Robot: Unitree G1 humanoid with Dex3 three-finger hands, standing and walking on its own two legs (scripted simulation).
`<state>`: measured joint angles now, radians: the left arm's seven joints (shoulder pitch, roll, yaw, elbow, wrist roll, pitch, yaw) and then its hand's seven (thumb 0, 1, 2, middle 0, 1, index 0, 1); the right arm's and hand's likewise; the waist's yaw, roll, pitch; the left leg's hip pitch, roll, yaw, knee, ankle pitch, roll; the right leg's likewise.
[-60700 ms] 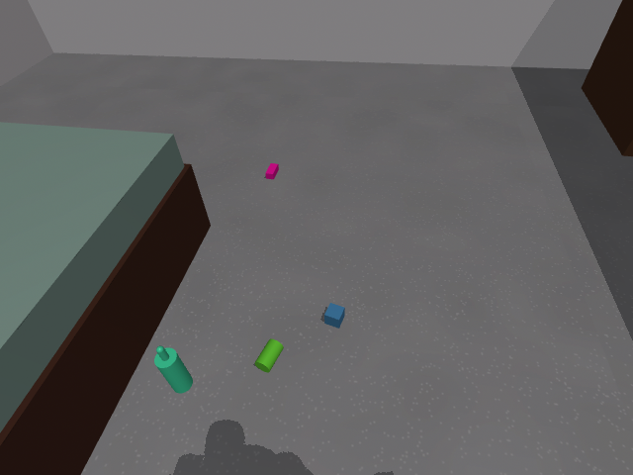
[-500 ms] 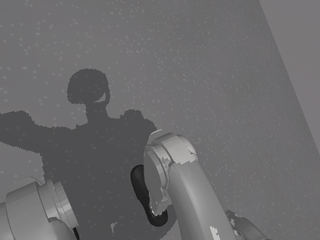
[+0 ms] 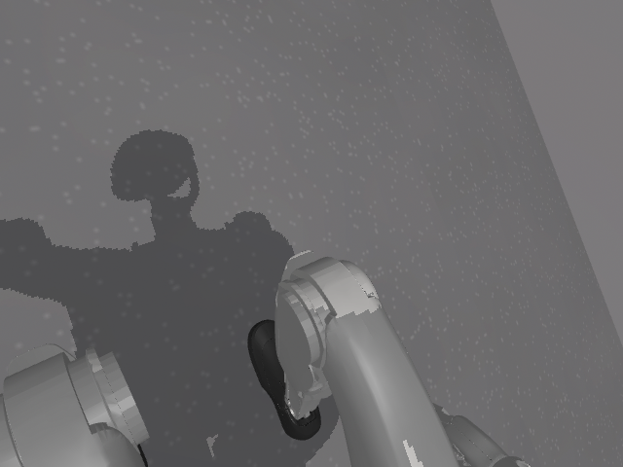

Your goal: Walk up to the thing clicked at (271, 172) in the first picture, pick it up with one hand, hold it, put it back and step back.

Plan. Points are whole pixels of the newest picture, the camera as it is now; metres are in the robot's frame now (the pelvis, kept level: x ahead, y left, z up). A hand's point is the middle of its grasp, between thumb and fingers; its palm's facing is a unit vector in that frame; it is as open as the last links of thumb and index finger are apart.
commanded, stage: open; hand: left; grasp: from above
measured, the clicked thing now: out of the picture +0.46 +0.37 -0.28
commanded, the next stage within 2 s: withdraw in 0.92 s
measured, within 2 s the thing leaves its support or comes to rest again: neither
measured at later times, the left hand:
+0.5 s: hand out of the picture +0.45 +0.36 -0.24, palm faces -0.45 -0.12 -0.88, open 10.2 cm
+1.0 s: hand out of the picture +0.45 +0.36 -0.24, palm faces -0.45 -0.11 -0.89, open 12.7 cm
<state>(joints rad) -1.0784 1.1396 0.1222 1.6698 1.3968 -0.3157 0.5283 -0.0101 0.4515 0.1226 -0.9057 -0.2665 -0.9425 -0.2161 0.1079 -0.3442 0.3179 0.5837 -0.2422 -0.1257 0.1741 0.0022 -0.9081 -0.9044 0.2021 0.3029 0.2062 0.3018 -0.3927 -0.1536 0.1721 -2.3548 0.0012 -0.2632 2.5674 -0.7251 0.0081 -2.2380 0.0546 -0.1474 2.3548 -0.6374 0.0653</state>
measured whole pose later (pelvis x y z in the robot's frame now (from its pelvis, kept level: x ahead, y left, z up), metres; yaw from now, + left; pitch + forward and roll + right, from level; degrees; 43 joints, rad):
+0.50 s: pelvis +0.00 +0.00 +0.00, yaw +0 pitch +27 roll -16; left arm -1.07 1.15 0.12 1.67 1.36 -0.32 0.52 0.00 0.09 0.48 -0.56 -0.57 -0.59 -0.54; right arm 0.10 -0.35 0.34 0.59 -0.24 -0.14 0.18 0.00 -0.90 -0.90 0.20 0.30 0.21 0.30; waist -0.40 -0.15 0.19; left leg -2.35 0.00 -0.27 2.57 -0.72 0.00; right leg -2.24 0.06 -0.15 2.35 -0.63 0.07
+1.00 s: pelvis +0.00 +0.00 +0.00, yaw -1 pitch +27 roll -16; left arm -1.07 1.15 0.12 1.66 1.36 -0.32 0.52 0.00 -0.27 0.78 -0.26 -0.85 -0.28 -0.83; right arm 0.10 -0.35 0.34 0.60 -0.24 -0.14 0.18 0.00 -0.90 -0.90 0.20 0.30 0.21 0.30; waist -0.39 -0.15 0.18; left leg -2.35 0.01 -0.27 2.57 -0.72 0.01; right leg -2.23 0.06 -0.16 2.35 -0.63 0.07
